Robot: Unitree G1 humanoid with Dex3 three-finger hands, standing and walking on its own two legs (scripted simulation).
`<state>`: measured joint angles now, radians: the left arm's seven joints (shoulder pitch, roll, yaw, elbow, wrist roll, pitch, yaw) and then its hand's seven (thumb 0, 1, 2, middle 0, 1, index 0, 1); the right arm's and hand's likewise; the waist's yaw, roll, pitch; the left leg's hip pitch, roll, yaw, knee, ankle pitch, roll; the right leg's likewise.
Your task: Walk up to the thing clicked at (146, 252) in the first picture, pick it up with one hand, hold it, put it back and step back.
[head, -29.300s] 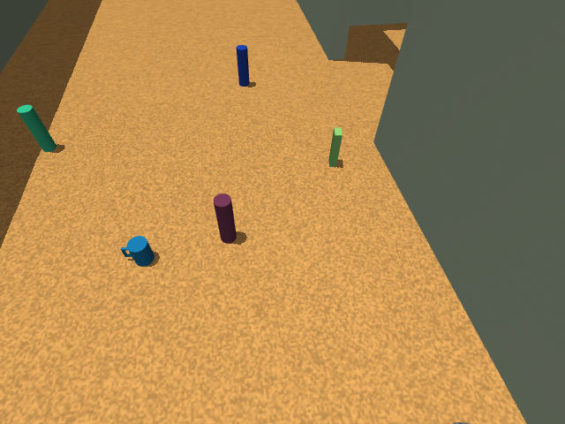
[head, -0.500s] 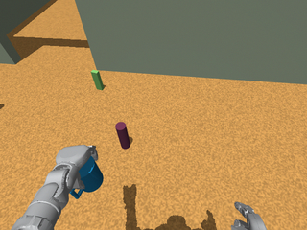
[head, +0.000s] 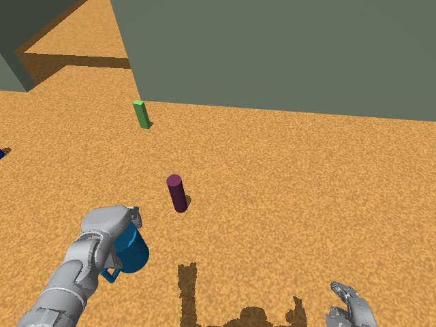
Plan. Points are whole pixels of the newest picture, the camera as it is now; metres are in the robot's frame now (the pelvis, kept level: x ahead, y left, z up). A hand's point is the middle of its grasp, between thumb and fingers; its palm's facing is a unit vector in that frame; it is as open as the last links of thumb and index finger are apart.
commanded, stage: hold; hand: left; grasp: from above
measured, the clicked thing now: (121, 253) +0.28 +0.22 -0.09
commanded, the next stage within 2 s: crouch in 0.24 s
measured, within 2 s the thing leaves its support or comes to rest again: neither
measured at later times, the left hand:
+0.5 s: hand (116, 240) +0.29 +0.22 -0.05, palm faces -0.45 -0.08 -0.89, open 10.4 cm
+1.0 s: hand (139, 255) +0.33 +0.23 -0.24, palm faces -0.42 +0.02 -0.91, open 10.4 cm
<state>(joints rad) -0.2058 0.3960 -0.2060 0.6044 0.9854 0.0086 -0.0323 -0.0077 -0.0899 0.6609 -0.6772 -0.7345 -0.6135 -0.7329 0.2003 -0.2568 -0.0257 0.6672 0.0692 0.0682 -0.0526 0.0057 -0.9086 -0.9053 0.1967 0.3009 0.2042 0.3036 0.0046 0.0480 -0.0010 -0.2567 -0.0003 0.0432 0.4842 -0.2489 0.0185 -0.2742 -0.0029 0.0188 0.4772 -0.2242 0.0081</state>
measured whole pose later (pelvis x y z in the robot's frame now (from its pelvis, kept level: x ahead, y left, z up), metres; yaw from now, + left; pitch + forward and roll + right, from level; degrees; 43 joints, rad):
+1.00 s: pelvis -0.04 +0.00 -0.13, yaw +1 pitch +24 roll -2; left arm -0.58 0.39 -0.11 1.17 1.17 -0.05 0.38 0.00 -0.09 0.68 -0.64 -0.77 -0.60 -0.75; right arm 0.27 -0.28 -0.08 0.73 -0.02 0.03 -0.01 0.00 -0.89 -0.90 0.20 0.30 0.21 0.30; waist -0.10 0.02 -0.17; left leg -1.20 0.01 0.01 1.31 -0.53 0.03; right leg -1.20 0.00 -0.02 1.27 -0.50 0.01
